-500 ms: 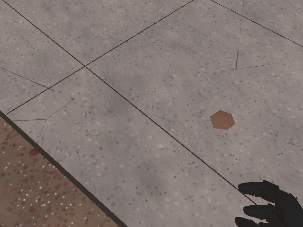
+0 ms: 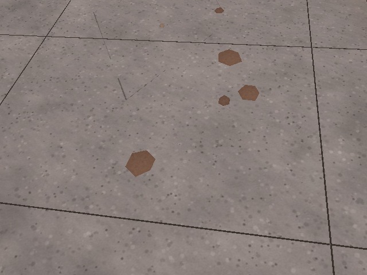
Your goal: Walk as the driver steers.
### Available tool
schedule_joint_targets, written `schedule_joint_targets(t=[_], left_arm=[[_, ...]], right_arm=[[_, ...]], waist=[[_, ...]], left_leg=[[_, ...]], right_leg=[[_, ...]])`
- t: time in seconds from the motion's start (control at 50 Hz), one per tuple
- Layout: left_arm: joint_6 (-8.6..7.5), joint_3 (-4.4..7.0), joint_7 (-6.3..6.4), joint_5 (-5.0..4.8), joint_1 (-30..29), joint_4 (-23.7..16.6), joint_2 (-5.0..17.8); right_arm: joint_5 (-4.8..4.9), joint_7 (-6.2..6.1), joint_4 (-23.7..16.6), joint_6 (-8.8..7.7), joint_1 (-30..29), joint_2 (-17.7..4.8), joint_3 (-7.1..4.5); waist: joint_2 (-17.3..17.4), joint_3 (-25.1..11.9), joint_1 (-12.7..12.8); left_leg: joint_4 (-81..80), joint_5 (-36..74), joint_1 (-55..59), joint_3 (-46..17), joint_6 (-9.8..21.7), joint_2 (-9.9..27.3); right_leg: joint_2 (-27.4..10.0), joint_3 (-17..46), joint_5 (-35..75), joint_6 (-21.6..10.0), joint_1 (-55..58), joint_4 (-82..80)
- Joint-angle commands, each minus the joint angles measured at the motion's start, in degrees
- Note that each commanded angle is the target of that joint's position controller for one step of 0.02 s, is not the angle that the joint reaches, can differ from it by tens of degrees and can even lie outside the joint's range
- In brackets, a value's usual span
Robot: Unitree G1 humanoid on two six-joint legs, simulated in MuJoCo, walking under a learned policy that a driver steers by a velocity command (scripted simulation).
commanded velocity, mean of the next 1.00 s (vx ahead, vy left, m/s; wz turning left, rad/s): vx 0.01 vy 0.00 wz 0.12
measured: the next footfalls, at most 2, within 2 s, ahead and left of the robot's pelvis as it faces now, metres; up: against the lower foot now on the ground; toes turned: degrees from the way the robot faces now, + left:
left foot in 0.36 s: +0.11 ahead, +0.10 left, +0.00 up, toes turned -19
right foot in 0.76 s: +0.04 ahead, -0.09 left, +0.00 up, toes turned +10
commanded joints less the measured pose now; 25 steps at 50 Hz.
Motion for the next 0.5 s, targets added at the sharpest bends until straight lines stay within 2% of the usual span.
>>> schedule_joint_targets(t=[0.02,0.06,0.08,0.14,0.22,0.28,0.32,0.34,0.36,0.38,0.4,0.42,0.44,0.46,0.48,0.5], left_arm=[[-0.17,2.75,0.92,-0.6,-2.3,-4.6,9.2],[-0.51,2.9,0.55,-0.68,-0.2,-3.9,9.4],[-0.6,3.14,0.48,-0.6,0.8,-3.6,9.8],[-0.5,3.58,0.37,-0.22,2.6,-3.3,10.6],[-0.48,3.96,-0.15,0.18,2.5,-3.1,11.4],[-0.79,2.83,-0.19,0.43,0.3,-2.7,9.0],[-0.84,1.69,0.13,-0.05,-0.7,-1.8,7.0],[-0.95,0.71,0.58,-0.45,-0.3,-1.2,5.1],[-1.2,-0.8,0.88,-0.22,2.6,-0.3,1.0],[-1.03,-0.91,1.0,-0.2,5.2,0.3,1.4],[-0.79,-0.22,1.32,0.5,4.6,1.3,4.4],[-1.09,-0.15,1.33,0.56,2.9,1.5,4.8],[-1.54,-0.05,1.39,0.66,0.9,1.6,5.0],[-1.91,0.21,1.34,0.57,0.1,1.3,5.9],[-2.15,0.25,1.28,0.37,-0.3,1.0,6.2],[-2.24,0.12,1.41,0.08,-1.1,0.6,5.8]], right_arm=[[-0.71,-0.18,-3.7,-1.04,0.3,-5.1,-1.17],[-0.29,0.08,-3.7,-0.74,0.0,-4.2,-0.85],[-0.03,0.09,-4.0,-0.61,-0.8,-3.7,-0.6],[0.25,-0.09,-4.7,-0.55,-2.8,-3.5,-0.15],[0.65,-0.31,-5.0,-1.14,-4.1,-4.1,0.1],[1.46,-0.67,-3.2,-1.44,0.1,-4.2,0.2],[1.45,-0.88,-2.4,-1.63,2.6,-3.1,0.52],[0.97,-0.99,-2.4,-1.86,2.6,-2.1,0.94],[-0.15,-1.15,-3.4,-2.22,-0.5,-2.7,1.59],[-0.81,-0.68,-4.8,-2.4,-5.8,-5.5,1.72],[-0.34,0.1,-3.7,-2.3,-4.8,-4.5,1.72],[0.5,0.72,-3.3,-2.13,-5.9,-5.0,1.47],[0.95,0.95,-2.7,-1.78,-4.7,-7.4,0.36],[1.3,0.91,-2.4,-1.45,-2.8,-9.8,-0.74],[1.49,0.94,-2.1,-1.3,-0.6,-10.7,-1.39],[1.59,1.13,-1.6,-1.19,1.8,-11.0,-1.93]], waist=[[-10.8,-6.0,0.2],[-7.7,-7.3,0.8],[-7.3,-7.2,1.3],[-8.4,-6.9,2.9],[-9.0,-6.8,3.1],[-10.7,-9.0,2.0],[-10.3,-9.1,0.2],[-8.2,-8.6,-0.4],[0.6,-8.1,1.8],[7.5,-5.4,4.6],[7.1,-4.6,3.9],[6.9,-2.4,4.3],[7.5,-1.6,2.8],[8.8,-2.0,1.7],[9.0,-2.8,0.6],[7.7,-3.5,-0.3]], left_leg=[[4.6,5.8,-6.9,-3.9,-0.1,-1.5],[2.0,5.7,-6.4,-4.6,-0.1,-2.4],[-0.5,5.5,-6.7,-5.0,-0.1,-2.9],[-7.1,4.9,-6.8,-6.5,0.4,-4.5],[-14.4,4.4,-1.4,-7.9,2.0,-7.2],[-19.9,4.8,7.9,-5.5,3.4,-7.0],[-28.9,9.7,16.7,-4.1,4.7,-6.3],[-36.9,14.1,21.6,-5.5,5.7,-4.8],[-45.8,11.8,23.0,-17.0,7.2,3.7],[-49.6,13.5,16.8,-29.7,11.5,11.9],[-49.4,13.5,11.1,-30.8,14.5,11.9],[-47.2,13.6,10.5,-27.6,13.0,7.5],[-45.1,14.0,11.9,-25.5,11.4,4.1],[-43.5,17.2,15.2,-25.7,11.1,3.0],[-42.3,23.1,19.0,-27.6,12.0,3.5],[-41.6,27.3,22.5,-29.9,13.3,4.5]], right_leg=[[-10.8,17.3,19.0,-8.0,8.9,-15.5],[-10.3,18.8,20.3,-8.3,10.3,-14.7],[-10.1,20.2,18.8,-8.5,11.2,-14.6],[-10.1,25.4,12.9,-9.3,12.8,-14.7],[-9.0,30.9,12.1,-9.1,10.7,-14.2],[-8.6,28.3,20.2,-7.2,8.4,-12.3],[-7.8,27.2,20.3,-5.2,5.1,-11.0],[-6.4,26.1,13.6,-3.0,2.3,-10.4],[-2.2,21.4,0.9,0.2,0.8,-5.8],[5.0,11.7,-8.3,2.1,0.5,-4.4],[2.1,9.3,-9.0,2.6,6.7,-3.7],[1.9,7.3,-4.2,2.5,8.0,-6.0],[3.2,5.6,-1.4,2.7,7.1,-5.7],[4.1,4.2,-2.0,3.0,4.4,-3.4],[4.3,3.6,-5.8,3.6,0.6,-0.2],[4.4,3.5,-9.9,4.3,-3.2,3.6]])
Keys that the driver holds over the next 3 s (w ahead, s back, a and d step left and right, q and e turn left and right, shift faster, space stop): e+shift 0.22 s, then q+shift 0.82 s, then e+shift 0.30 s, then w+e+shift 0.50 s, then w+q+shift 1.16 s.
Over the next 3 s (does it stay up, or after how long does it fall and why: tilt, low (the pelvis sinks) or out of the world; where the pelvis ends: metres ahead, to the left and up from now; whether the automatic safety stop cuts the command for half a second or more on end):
stays up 1.10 -0.23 0.00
